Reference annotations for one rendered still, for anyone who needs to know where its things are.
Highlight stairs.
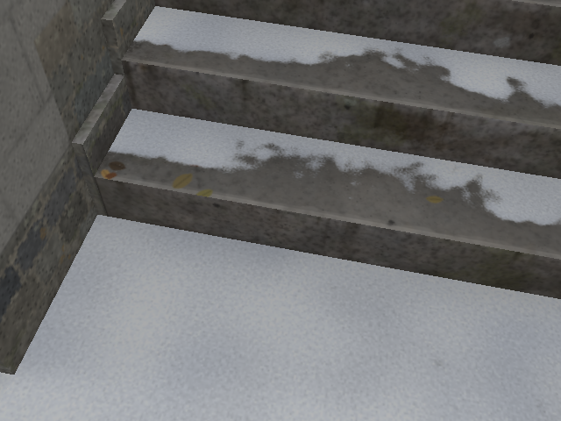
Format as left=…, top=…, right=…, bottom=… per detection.
left=94, top=0, right=561, bottom=299

